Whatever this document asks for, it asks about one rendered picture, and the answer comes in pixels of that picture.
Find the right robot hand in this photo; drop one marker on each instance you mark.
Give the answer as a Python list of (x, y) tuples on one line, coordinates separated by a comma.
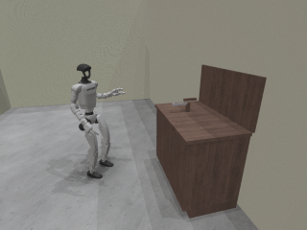
[(87, 127)]

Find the right robot upper arm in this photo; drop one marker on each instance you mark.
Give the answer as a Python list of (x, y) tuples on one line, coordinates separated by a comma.
[(75, 90)]

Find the left robot upper arm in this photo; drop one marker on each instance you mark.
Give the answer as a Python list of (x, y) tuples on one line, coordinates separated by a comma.
[(96, 84)]

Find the robot torso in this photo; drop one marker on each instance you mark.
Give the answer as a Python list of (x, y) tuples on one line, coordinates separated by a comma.
[(87, 101)]

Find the tap lever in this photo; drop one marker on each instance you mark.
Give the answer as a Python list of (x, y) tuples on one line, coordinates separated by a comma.
[(177, 104)]

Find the left robot thigh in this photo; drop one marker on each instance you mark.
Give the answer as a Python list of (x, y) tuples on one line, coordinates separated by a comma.
[(103, 127)]

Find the left robot hand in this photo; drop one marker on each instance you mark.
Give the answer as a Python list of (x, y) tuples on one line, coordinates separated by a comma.
[(115, 92)]

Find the right robot forearm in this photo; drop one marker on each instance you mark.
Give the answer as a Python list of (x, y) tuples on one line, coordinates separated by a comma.
[(78, 114)]

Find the counter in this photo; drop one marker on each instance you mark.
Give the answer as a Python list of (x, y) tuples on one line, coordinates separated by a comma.
[(202, 146)]

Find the left robot forearm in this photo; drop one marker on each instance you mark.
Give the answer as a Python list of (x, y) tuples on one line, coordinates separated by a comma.
[(104, 95)]

